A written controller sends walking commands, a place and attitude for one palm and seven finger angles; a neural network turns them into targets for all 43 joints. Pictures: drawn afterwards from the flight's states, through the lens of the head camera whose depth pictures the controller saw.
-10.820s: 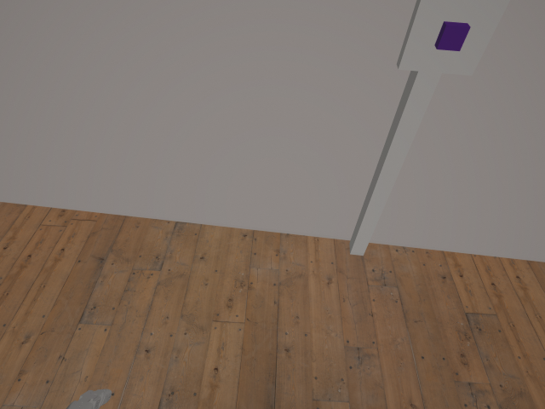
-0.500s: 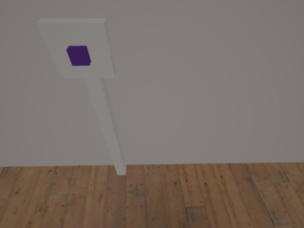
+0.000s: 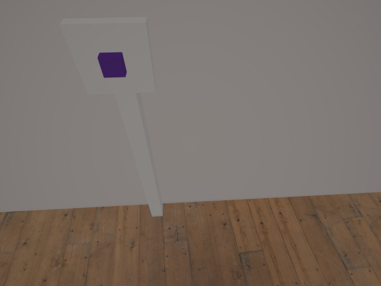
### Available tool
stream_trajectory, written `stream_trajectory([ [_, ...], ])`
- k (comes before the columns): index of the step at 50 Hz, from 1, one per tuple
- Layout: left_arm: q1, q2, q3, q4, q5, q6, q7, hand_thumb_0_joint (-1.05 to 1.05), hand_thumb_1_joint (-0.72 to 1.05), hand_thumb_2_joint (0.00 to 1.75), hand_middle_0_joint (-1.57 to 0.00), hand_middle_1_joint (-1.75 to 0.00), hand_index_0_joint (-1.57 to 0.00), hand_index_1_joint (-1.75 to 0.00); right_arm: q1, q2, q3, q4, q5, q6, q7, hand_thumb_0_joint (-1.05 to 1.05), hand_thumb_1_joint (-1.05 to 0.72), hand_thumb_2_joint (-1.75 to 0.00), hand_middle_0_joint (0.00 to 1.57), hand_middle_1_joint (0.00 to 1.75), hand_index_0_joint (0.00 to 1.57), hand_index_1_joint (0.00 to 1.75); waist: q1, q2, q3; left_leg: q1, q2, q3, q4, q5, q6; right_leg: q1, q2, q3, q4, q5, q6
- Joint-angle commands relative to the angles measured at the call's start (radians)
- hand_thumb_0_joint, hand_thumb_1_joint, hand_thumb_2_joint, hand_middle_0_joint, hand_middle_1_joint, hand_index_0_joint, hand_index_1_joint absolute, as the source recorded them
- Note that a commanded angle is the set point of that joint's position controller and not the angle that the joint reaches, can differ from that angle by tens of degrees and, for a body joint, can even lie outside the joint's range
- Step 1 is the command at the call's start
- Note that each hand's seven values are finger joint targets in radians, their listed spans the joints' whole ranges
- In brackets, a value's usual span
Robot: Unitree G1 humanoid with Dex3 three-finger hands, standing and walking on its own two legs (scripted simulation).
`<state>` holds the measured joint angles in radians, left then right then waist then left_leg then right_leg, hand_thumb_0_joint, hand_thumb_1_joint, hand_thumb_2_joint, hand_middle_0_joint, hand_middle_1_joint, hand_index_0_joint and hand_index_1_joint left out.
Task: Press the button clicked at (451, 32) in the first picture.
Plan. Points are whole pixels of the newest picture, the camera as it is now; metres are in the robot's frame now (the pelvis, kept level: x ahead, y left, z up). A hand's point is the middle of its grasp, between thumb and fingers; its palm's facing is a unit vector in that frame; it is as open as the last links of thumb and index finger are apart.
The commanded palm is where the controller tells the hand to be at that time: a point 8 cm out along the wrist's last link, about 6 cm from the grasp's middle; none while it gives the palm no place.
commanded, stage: look again from close up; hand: left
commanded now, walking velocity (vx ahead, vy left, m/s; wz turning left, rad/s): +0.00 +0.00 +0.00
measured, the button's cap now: (113, 64) +0.55 +0.22 +0.19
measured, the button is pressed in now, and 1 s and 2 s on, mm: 0 0 0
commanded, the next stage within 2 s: shuffle to correct the standing spot in 0.02 s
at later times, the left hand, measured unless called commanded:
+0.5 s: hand out of the picture +0.02 +0.13 -0.19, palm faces +0.11 -0.98 -0.16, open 7.4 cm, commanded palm none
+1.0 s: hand (136, 275) +0.18 +0.15 -0.17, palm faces +0.12 -0.95 -0.29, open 7.4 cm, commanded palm none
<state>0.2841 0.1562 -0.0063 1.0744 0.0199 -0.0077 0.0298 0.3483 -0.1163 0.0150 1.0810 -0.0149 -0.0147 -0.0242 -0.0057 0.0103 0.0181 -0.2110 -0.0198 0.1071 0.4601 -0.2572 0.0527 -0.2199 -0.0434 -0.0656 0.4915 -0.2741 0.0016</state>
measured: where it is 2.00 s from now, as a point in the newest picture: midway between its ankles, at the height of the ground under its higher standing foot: outside the picture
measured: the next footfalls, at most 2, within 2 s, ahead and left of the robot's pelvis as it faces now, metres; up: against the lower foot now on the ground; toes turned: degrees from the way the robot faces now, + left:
left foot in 0.62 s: +0.14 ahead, +0.08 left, +0.00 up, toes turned +10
right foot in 0.98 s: +0.18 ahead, -0.17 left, +0.00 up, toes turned +1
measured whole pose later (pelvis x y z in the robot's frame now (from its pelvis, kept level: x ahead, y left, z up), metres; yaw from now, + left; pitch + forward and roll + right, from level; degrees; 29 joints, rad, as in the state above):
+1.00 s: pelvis +0.12 -0.06 -0.01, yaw +5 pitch +1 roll +2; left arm 0.17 0.20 0.04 0.93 0.03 -0.01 0.03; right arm 0.15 -0.18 -0.05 0.97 -0.02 0.03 -0.03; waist 0.02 0.01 0.08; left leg -0.29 0.04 0.07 0.61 -0.33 -0.02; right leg -0.33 -0.05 -0.05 0.63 -0.27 0.00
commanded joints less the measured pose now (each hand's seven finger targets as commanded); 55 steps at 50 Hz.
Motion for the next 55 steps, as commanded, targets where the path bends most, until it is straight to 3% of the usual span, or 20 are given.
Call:
stream_trajectory([
  [1,0.081,0.059,0.012,-0.013,-0.004,-0.009,0.006,0.0,0.9,0.9,-0.2,-0.3,-0.2,-0.3,0.045,-0.12,-0.018,-0.027,-0.001,-0.023,-0.006,0.0,-0.9,-0.9,0.2,0.3,0.2,0.3,0.018,0.002,0.037,-0.06,0.144,-0.184,-0.164,-0.006,0.017,0.018,-0.043,0.062,-0.049,0.047,-0.04],
  [6,0.086,0.061,0.012,0.006,-0.007,-0.012,0.009,0.0,0.9,0.9,-0.2,-0.3,-0.2,-0.3,0.053,-0.107,-0.015,-0.003,0.002,-0.027,-0.01,0.0,-0.9,-0.9,0.2,0.3,0.2,0.3,0.012,0.004,0.012,-0.001,0.134,-0.147,-0.114,0.163,0.01,0.029,-0.056,0.071,-0.049,0.12,-0.039],
  [12,0.092,0.044,0.015,0.011,0.009,-0.006,0.0,0.0,0.9,0.9,-0.2,-0.3,-0.2,-0.3,0.054,-0.124,-0.028,0.005,-0.005,-0.013,-0.007,0.0,-0.9,-0.9,0.2,0.3,0.2,0.3,0.004,0.046,0.102,-0.056,0.17,-0.228,-0.16,-0.142,0.054,-0.055,-0.017,0.004,0.03,-0.099,-0.042],
  [16,0.124,0.047,0.022,0.014,0.012,-0.016,-0.005,0.0,0.9,0.9,-0.2,-0.3,-0.2,-0.3,0.044,-0.119,-0.036,-0.009,-0.005,-0.017,-0.007,0.0,-0.9,-0.9,0.2,0.3,0.2,0.3,0.013,0.04,0.113,-0.092,0.165,-0.238,-0.106,-0.094,0.071,-0.042,-0.029,0.011,0.033,-0.078,-0.05],
  [19,0.195,0.077,0.034,0.038,0.01,-0.027,-0.003,0.0,0.9,0.9,-0.2,-0.3,-0.2,-0.3,0.007,-0.086,-0.034,-0.031,-0.004,-0.023,-0.006,0.0,-0.9,-0.9,0.2,0.3,0.2,0.3,0.036,-0.101,0.079,-0.197,0.073,-0.106,0.096,0.003,0.036,0.1,-0.11,0.11,-0.047,0.028,-0.087],
  [21,0.28,0.122,0.051,0.057,0.008,-0.037,0.004,0.0,0.9,0.9,-0.2,-0.3,-0.2,-0.3,-0.054,-0.058,-0.032,-0.067,-0.007,-0.024,0.0,0.0,-0.9,-0.9,0.2,0.3,0.2,0.3,0.064,-0.252,0.074,-0.368,0.017,-0.012,0.338,-0.215,0.001,0.214,-0.266,0.283,-0.149,0.211,-0.171],
  [23,0.315,0.112,0.05,0.067,0.02,-0.049,0.012,0.0,0.9,0.9,-0.2,-0.3,-0.2,-0.3,-0.14,-0.062,-0.042,-0.103,-0.007,-0.026,0.008,0.0,-0.9,-0.9,0.2,0.3,0.2,0.3,0.083,-0.168,0.096,-0.491,0.044,-0.051,0.544,-0.326,0.005,0.262,-0.329,0.313,-0.172,0.448,-0.248],
  [26,0.249,0.111,0.051,0.046,0.027,-0.051,0.019,0.0,0.9,0.9,-0.2,-0.3,-0.2,-0.3,-0.164,-0.039,-0.04,-0.115,-0.001,-0.029,0.023,0.0,-0.9,-0.9,0.2,0.3,0.2,0.3,0.052,-0.092,0.067,-0.423,0.071,-0.054,0.405,-0.286,0.008,0.247,-0.278,0.166,-0.105,0.575,-0.217],
  [29,0.131,0.098,0.04,0.025,0.002,-0.043,0.017,0.0,0.9,0.9,-0.2,-0.3,-0.2,-0.3,0.032,-0.028,-0.024,-0.028,0.002,-0.029,0.009,0.0,-0.9,-0.9,0.2,0.3,0.2,0.3,-0.059,-0.081,-0.024,0.029,-0.008,0.024,0.059,0.123,-0.009,0.069,-0.139,-0.015,0.092,0.714,-0.101],
  [30,0.13,0.086,0.036,0.015,-0.01,-0.039,0.017,0.0,0.9,0.9,-0.2,-0.3,-0.2,-0.3,0.12,-0.091,-0.033,0.001,-0.003,-0.032,-0.003,0.0,-0.9,-0.9,0.2,0.3,0.2,0.3,-0.08,0.009,-0.091,0.203,0.085,-0.075,0.042,0.445,0.021,-0.025,-0.096,-0.038,0.241,0.588,-0.045],
  [31,0.142,0.052,0.026,-0.002,-0.029,-0.033,0.018,0.0,0.9,0.9,-0.2,-0.3,-0.2,-0.3,0.159,-0.175,-0.042,-0.004,-0.004,-0.037,-0.014,0.0,-0.9,-0.9,0.2,0.3,0.2,0.3,-0.076,0.226,-0.166,0.301,0.342,-0.379,0.027,0.956,0.166,-0.169,-0.017,-0.048,0.434,0.047,0.014],
  [32,0.155,0.051,0.025,-0.014,-0.029,-0.024,0.025,0.0,0.9,0.9,-0.2,-0.3,-0.2,-0.3,0.138,-0.202,-0.044,-0.012,0.011,-0.023,-0.021,0.0,-0.9,-0.9,0.2,0.3,0.2,0.3,-0.054,0.231,-0.196,0.285,0.44,-0.431,-0.014,1.235,0.264,-0.172,0.002,0.031,0.539,-0.371,0.013],
  [36,0.084,0.042,0.031,-0.019,-0.007,0.016,0.026,0.0,0.9,0.9,-0.2,-0.3,-0.2,-0.3,-0.07,-0.157,-0.037,-0.058,0.006,-0.01,-0.031,0.0,-0.9,-0.9,0.2,0.3,0.2,0.3,0.001,0.138,0.039,0.046,0.332,-0.232,-0.067,0.983,0.172,-0.176,-0.05,0.055,0.456,-0.277,0.017],
  [44,0.038,0.059,0.059,-0.108,0.0,0.036,0.009,0.0,0.9,0.9,-0.2,-0.3,-0.2,-0.3,-0.137,-0.228,-0.09,-0.131,-0.016,0.02,-0.017,0.0,-0.9,-0.9,0.2,0.3,0.2,0.3,0.012,0.161,-0.062,0.067,0.303,-0.167,-0.03,0.795,0.125,-0.14,0.005,0.01,0.341,-0.137,0.01],
  [47,0.085,0.08,0.068,-0.116,0.002,0.019,0.003,0.0,0.9,0.9,-0.2,-0.3,-0.2,-0.3,-0.183,-0.22,-0.095,-0.155,-0.017,0.032,-0.007,0.0,-0.9,-0.9,0.2,0.3,0.2,0.3,0.059,0.124,-0.074,-0.028,0.233,-0.138,0.064,0.457,0.048,0.013,0.0,0.006,0.077,0.085,0.01],
  [48,0.1,0.126,0.073,-0.115,0.01,0.004,0.006,0.0,0.9,0.9,-0.2,-0.3,-0.2,-0.3,-0.162,-0.181,-0.091,-0.154,-0.011,0.033,0.001,0.0,-0.9,-0.9,0.2,0.3,0.2,0.3,0.062,-0.015,-0.083,-0.068,0.146,-0.081,0.168,0.198,-0.011,0.059,-0.071,0.081,-0.031,0.278,0.007],
  [49,0.084,0.217,0.085,-0.129,0.021,-0.009,0.012,0.0,0.9,0.9,-0.2,-0.3,-0.2,-0.3,-0.112,-0.115,-0.083,-0.17,-0.003,0.038,0.005,0.0,-0.9,-0.9,0.2,0.3,0.2,0.3,0.038,-0.292,-0.104,-0.205,0.017,-0.025,0.315,-0.211,-0.065,0.114,-0.284,0.338,-0.079,0.553,-0.077],
  [50,0.094,0.254,0.082,-0.145,0.012,-0.008,0.009,0.0,0.9,0.9,-0.2,-0.3,-0.2,-0.3,-0.13,-0.126,-0.087,-0.181,0.001,0.049,0.0,0.0,-0.9,-0.9,0.2,0.3,0.2,0.3,0.07,-0.283,-0.098,-0.221,0.003,-0.113,0.467,-0.399,-0.063,0.05,-0.4,0.411,-0.119,0.627,-0.177],
  [51,0.069,0.252,0.08,-0.157,0.014,-0.006,0.005,0.0,0.9,0.9,-0.2,-0.3,-0.2,-0.3,-0.127,-0.127,-0.088,-0.177,-0.003,0.054,0.007,0.0,-0.9,-0.9,0.2,0.3,0.2,0.3,0.056,-0.183,-0.07,-0.22,0.009,-0.149,0.564,-0.347,-0.061,-0.02,-0.372,0.37,-0.14,0.467,-0.208],
  [55,-0.025,0.205,0.081,-0.19,0.008,-0.008,0.014,0.0,0.9,0.9,-0.2,-0.3,-0.2,-0.3,-0.137,-0.162,-0.091,-0.151,-0.008,0.064,0.023,0.0,-0.9,-0.9,0.2,0.3,0.2,0.3,0.03,-0.218,-0.022,-0.343,0.032,-0.144,0.74,-0.177,-0.096,0.018,-0.289,0.276,-0.129,0.484,-0.168],
])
